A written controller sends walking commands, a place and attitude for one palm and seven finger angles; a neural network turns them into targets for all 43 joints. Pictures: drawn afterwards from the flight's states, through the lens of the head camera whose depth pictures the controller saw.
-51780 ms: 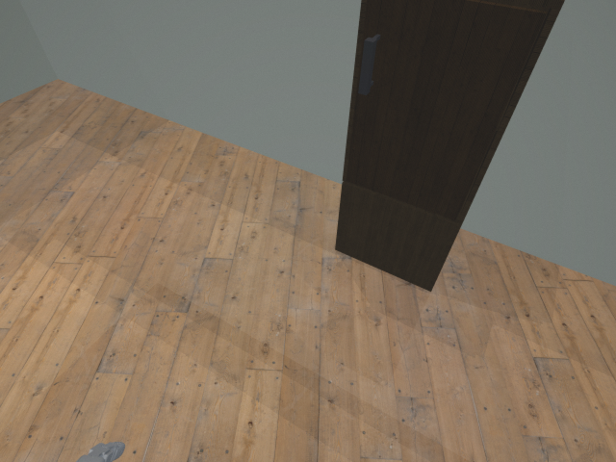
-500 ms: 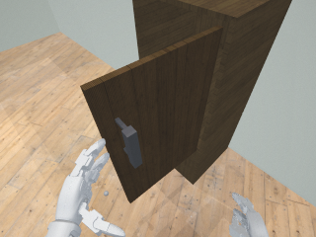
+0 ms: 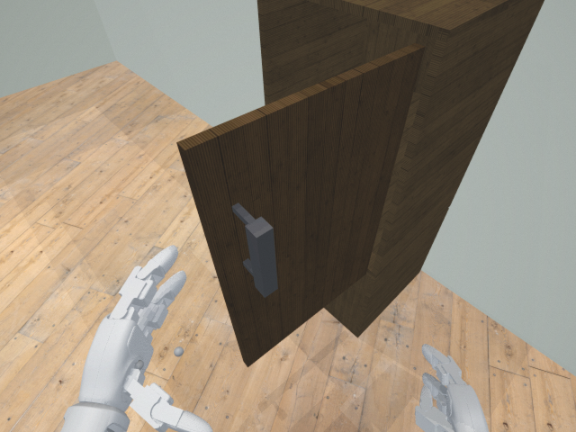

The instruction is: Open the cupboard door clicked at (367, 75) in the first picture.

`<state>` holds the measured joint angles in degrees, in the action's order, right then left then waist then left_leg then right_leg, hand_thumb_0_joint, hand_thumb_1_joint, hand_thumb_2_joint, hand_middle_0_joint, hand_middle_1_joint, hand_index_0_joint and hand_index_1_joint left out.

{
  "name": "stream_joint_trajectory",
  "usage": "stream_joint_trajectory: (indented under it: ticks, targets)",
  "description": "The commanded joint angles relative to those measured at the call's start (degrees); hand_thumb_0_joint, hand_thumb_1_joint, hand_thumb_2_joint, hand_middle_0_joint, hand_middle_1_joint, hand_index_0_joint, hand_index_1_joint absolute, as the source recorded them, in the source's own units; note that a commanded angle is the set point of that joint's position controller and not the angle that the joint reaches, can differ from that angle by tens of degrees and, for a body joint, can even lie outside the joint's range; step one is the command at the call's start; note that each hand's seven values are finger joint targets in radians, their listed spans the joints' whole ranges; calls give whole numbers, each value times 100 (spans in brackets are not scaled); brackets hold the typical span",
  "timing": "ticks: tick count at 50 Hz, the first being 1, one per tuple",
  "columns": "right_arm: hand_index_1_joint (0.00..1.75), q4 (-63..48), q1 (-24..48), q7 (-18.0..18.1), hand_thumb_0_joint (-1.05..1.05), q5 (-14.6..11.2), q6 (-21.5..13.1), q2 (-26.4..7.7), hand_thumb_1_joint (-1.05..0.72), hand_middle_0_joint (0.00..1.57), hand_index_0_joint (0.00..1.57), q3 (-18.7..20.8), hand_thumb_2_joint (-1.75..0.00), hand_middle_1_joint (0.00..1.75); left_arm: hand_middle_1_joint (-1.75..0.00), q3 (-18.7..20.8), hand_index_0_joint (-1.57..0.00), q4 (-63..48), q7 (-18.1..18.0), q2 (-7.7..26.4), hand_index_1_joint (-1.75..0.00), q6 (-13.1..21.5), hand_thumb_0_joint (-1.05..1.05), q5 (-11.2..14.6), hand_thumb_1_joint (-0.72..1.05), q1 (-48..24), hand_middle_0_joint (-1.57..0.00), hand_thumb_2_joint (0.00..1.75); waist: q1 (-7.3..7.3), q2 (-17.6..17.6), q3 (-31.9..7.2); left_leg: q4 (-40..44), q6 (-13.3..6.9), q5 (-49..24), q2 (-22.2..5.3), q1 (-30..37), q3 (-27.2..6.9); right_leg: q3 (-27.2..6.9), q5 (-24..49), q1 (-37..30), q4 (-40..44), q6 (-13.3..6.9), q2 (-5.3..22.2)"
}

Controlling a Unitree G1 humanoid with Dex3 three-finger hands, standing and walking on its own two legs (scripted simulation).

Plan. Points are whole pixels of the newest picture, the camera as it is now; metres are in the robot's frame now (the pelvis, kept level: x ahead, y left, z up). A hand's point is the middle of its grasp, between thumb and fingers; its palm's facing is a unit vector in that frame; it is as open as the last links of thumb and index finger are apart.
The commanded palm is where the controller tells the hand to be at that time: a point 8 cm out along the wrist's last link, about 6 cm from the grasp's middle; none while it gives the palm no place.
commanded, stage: draw the hand back to the body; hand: left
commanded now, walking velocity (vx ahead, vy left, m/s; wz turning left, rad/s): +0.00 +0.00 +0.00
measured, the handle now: (253, 250) +0.33 +0.08 +0.10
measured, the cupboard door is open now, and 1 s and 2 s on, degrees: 86 86 86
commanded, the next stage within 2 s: step back with the hand held close in 1.40 s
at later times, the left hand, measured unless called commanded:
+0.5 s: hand (102, 327) +0.19 +0.21 +0.14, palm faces +0.24 -0.93 -0.29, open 15.1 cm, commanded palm +0.15 +0.26 +0.16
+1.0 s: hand (43, 279) +0.21 +0.26 +0.19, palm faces +0.44 -0.80 -0.41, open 9.3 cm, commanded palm +0.17 +0.30 +0.21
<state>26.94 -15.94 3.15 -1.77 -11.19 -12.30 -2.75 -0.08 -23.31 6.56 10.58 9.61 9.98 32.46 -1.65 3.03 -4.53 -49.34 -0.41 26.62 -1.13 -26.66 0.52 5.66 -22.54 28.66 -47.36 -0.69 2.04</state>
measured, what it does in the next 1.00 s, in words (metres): stands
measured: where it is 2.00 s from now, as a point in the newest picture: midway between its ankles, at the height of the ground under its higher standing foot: outside the picture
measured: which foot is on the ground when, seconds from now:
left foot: down 0.00-1.00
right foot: down 0.00-1.00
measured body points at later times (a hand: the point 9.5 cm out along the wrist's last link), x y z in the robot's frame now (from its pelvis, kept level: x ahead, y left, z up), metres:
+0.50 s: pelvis +0.01 +0.01 +0.02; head -0.01 +0.00 +0.47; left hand +0.17 +0.26 +0.16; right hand +0.20 -0.20 -0.04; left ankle -0.01 +0.11 -0.70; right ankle +0.02 -0.11 -0.70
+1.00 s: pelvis +0.03 +0.00 +0.04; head +0.01 -0.01 +0.49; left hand +0.19 +0.30 +0.22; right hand +0.21 -0.21 -0.04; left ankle -0.01 +0.11 -0.70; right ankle +0.02 -0.11 -0.70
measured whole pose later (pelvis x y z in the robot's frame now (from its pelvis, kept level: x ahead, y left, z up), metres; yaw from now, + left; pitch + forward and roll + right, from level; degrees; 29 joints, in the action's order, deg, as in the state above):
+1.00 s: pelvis +0.03 +0.00 +0.04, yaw -1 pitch -4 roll -1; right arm 36.2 -11.4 4.7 0.4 -7.5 -12.9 -2.1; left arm 17.3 -23.9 -7.4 19.0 3.7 2.2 27.5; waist -4.5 3.8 1.5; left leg -24.3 -0.6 17.1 -0.7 -2.7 2.0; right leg 4.6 -13.3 5.4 -23.2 0.0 1.1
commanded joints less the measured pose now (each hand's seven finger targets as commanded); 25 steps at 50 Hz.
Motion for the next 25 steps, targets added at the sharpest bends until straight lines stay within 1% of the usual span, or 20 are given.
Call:
stream_joint_trajectory:
  ticks: [1, 2, 4, 5, 6, 7, 8, 10, 11, 13, 14, 15, 16, 17, 18, 19, 20, 21, 22, 25]
  targets:
    - [30, -973, 679, 64, 0, -41, -336, -608, -90, 20, 20, 249, -90, 30, -30, 568, -15, -1296, -15, 503, -30, 148, 0, 159, -50, -235, -15, 30, 2, -269, -174, 1016, -50, -957, 128, -159, -227, -217, 549, -653, 950, -34, -184]
    - [30, -982, 670, 68, 0, -52, -345, -619, -90, 20, 20, 228, -90, 30, -30, 553, -15, -1345, 20, 482, -30, 97, 0, 197, -50, -309, -15, 30, 19, -275, -123, 1069, -46, -907, 120, -131, -243, -188, 482, -629, 981, -25, -182]
    - [30, -957, 671, 89, 0, -66, -365, -636, -90, 20, 20, 222, -90, 30, -30, 667, -15, -1396, 95, 557, -30, -20, 0, 251, -50, -261, -15, 30, -15, -193, -176, 1131, -42, -938, 117, -15, -244, -174, 512, -699, 1032, -32, -191]
    - [30, -964, 673, 89, 0, -64, -387, -638, -90, 20, 20, 202, -90, 30, -30, 635, -15, -1458, 142, 537, -30, -80, 0, 276, -50, -306, -15, 30, -14, -201, -173, 1177, -42, -973, 117, 24, -259, -143, 559, -744, 1038, -29, -191]
    - [30, -948, 712, 99, 0, -70, -398, -656, -90, 20, 20, 212, -90, 30, -30, 724, -15, -1442, 163, 618, -30, -137, 0, 288, -50, -290, -15, 30, -36, -277, -185, 1187, -46, -1015, 110, 40, -274, -149, 583, -808, 1058, -34, -193]
    - [30, -950, 720, 105, 0, -68, -424, -650, -90, 20, 20, 195, -90, 30, -30, 724, -15, -1530, 202, 611, -30, -178, 0, 323, -50, -333, -15, 30, -37, -253, -230, 1220, -47, -1036, 115, 94, -271, -146, 615, -846, 1080, -23, -188]
    - [30, -911, 702, 119, 0, -72, -431, -648, -90, 20, 20, 200, -90, 30, -30, 902, -15, -1521, 217, 740, -30, -223, 0, 354, -50, -327, -15, 30, -55, -264, -219, 1234, -46, -1090, 111, 129, -281, -141, 679, -875, 1101, -25, -200]
    - [30, -878, 687, 134, 0, -81, -451, -663, -90, 20, 20, 182, -90, 30, -30, 956, -15, -1585, 271, 777, -30, -286, 0, 379, -50, -467, -15, 30, -43, -117, -185, 1293, -33, -1122, 117, 229, -279, -118, 711, -874, 1153, -26, -209]
    - [30, -856, 727, 143, 0, -73, -474, -664, -90, 20, 20, 175, -90, 30, -30, 1049, -15, -1620, 269, 846, -30, -317, 0, 401, -50, -536, -15, 30, -72, -69, -144, 1306, -36, -1146, 122, 242, -284, -131, 725, -928, 1195, -38, -206]
    - [30, -807, 707, 155, 0, -88, -522, -665, -90, 20, 20, 181, -90, 30, -30, 1199, -15, -1668, 302, 910, -30, -323, 0, 456, -43, -540, -15, 33, -79, -58, -210, 1363, -18, -1274, 112, 376, -290, -85, 872, -992, 1210, -38, -223]
    - [30, -796, 703, 150, 0, -90, -545, -664, -90, 20, 20, 173, -90, 30, -30, 1183, -15, -1695, 330, 877, -30, -340, 0, 478, -40, -543, -15, 34, -82, 28, -226, 1386, -6, -1362, 120, 433, -291, -70, 986, -1025, 1215, -37, -228]
    - [30, -774, 694, 145, 0, -91, -569, -671, -90, 20, 20, 162, -90, 30, -30, 1225, -16, -1725, 351, 913, -30, -345, 0, 507, -36, -597, -16, 36, -84, 9, -261, 1421, 5, -1421, 120, 469, -304, -51, 1057, -1091, 1223, -39, -230]
    - [30, -733, 749, 146, 0, -89, -586, -675, -90, 20, 20, 164, -90, 30, -30, 1269, -16, -1588, 372, 913, -30, -400, 0, 525, -32, -560, -16, 37, -98, -42, -191, 1428, -10, -1428, 116, 460, -304, -62, 1056, -1110, 1277, -37, -242]
    - [30, -757, 764, 270, 0, 25, -495, -627, -90, 20, 20, 185, -90, 30, -30, 1405, -16, -2023, -443, 1717, -30, -332, 0, -374, -29, -735, -16, 39, -247, 16, -104, 1713, -33, -1360, 51, 450, -222, -346, 996, -1477, 1530, -97, -141]
    - [30, -714, 711, 305, 0, 79, -458, -527, -90, 20, 20, 156, -90, 30, -30, 1250, -16, -1748, -788, 1228, -30, -414, 0, -454, -26, -335, -16, 40, -154, -11, 193, 1812, 1, -1269, 70, 483, -211, -291, 870, -1419, 1668, -102, -117]
    - [30, -705, 697, 292, 0, 91, -423, -533, -90, 20, 20, 149, -90, 30, -30, 1054, -16, -1653, -914, 986, -30, -465, 0, -498, -22, -180, -16, 42, -120, -137, 293, 1850, 11, -1256, 61, 500, -224, -263, 834, -1393, 1709, -88, -104]
    - [30, -634, 717, 283, 0, 94, -357, -547, -90, 20, 20, 147, -90, 30, -30, 1075, -16, -1595, -1020, 999, -30, -488, 0, -567, -18, -247, -16, 43, -115, -135, 332, 1902, -2, -1338, 27, 614, -214, -256, 897, -1453, 1771, -85, -110]
    - [30, -568, 786, 290, 0, 96, -310, -578, -90, 20, 20, 165, -90, 30, -30, 1161, -16, -1516, -1114, 1104, -30, -487, 0, -622, -15, -296, -16, 45, -139, -213, 311, 1961, -17, -1424, 9, 715, -210, -268, 947, -1574, 1871, -91, -113]
    - [30, -575, 803, 283, 0, 114, -286, -585, -90, 20, 20, 153, -90, 30, -30, 1135, -16, -1635, -1174, 1099, -30, -447, 0, -671, -12, -381, -16, 47, -117, -15, 316, 2051, -8, -1466, 7, 809, -208, -254, 978, -1629, 1884, -87, -108]
    - [30, -494, 837, 272, 0, 157, -275, -598, -90, 20, 20, 158, -90, 30, -30, 1230, -17, -1757, -1331, 1231, -30, -357, 0, -784, -1, -480, -17, 51, -135, 188, 159, 2277, -8, -1680, -1, 1109, -197, -242, 1159, -1889, 1985, -89, -97]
